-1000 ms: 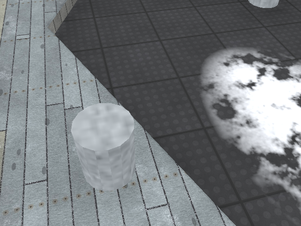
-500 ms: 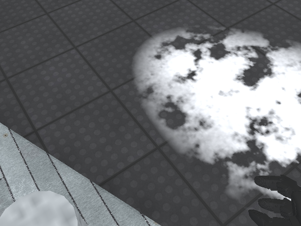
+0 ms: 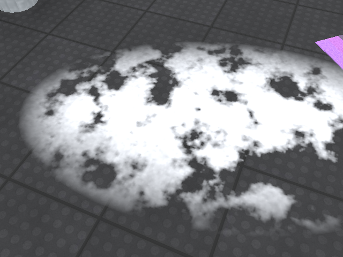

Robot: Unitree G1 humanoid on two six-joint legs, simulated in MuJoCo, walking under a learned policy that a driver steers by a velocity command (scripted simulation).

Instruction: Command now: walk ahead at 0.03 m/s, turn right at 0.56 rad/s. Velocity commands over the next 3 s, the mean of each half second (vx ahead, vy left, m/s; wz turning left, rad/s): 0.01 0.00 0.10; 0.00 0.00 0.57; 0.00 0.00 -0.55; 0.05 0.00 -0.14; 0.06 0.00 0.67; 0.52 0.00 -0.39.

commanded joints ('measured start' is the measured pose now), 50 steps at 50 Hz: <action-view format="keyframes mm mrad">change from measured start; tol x32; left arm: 1 87 66 23 -36 4 -14 -12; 50 -51 22 6 59 16 -112 -15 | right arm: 1 -43 -168 -41 -46 22 3 4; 50 -19 -44 28 -117 5 43 -12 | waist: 1 25 182 -186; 5 29 -242 -135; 26 18 -115 -133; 29 -21 380 -168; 50 15 139 -164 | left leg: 1 116 233 -187 -170 -146 194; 6 -385 -28 -123 489 -531 -66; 11 -128 -32 -237 627 -194 -83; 25 -104 4 -64 319 -322 -45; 29 435 241 -588 41 668 255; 50 130 88 -479 39 225 176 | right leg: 1 145 48 -67 -181 24 -51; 6 311 -336 482 -622 328 -368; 25 408 -269 -59 -476 650 -215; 31 -281 75 70 399 -288 47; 50 160 32 41 -304 99 29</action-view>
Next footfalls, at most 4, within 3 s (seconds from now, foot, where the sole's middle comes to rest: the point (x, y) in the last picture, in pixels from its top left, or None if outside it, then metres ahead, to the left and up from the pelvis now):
0.08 right None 0.03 -0.14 -0.77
0.56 left None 0.02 0.11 -0.77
1.04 right None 0.14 -0.10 -0.77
1.64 right None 0.10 -0.16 -0.77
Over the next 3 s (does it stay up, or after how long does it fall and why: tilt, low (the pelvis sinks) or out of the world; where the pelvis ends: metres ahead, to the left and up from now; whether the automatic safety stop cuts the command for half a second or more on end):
stays up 0.28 0.03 -0.03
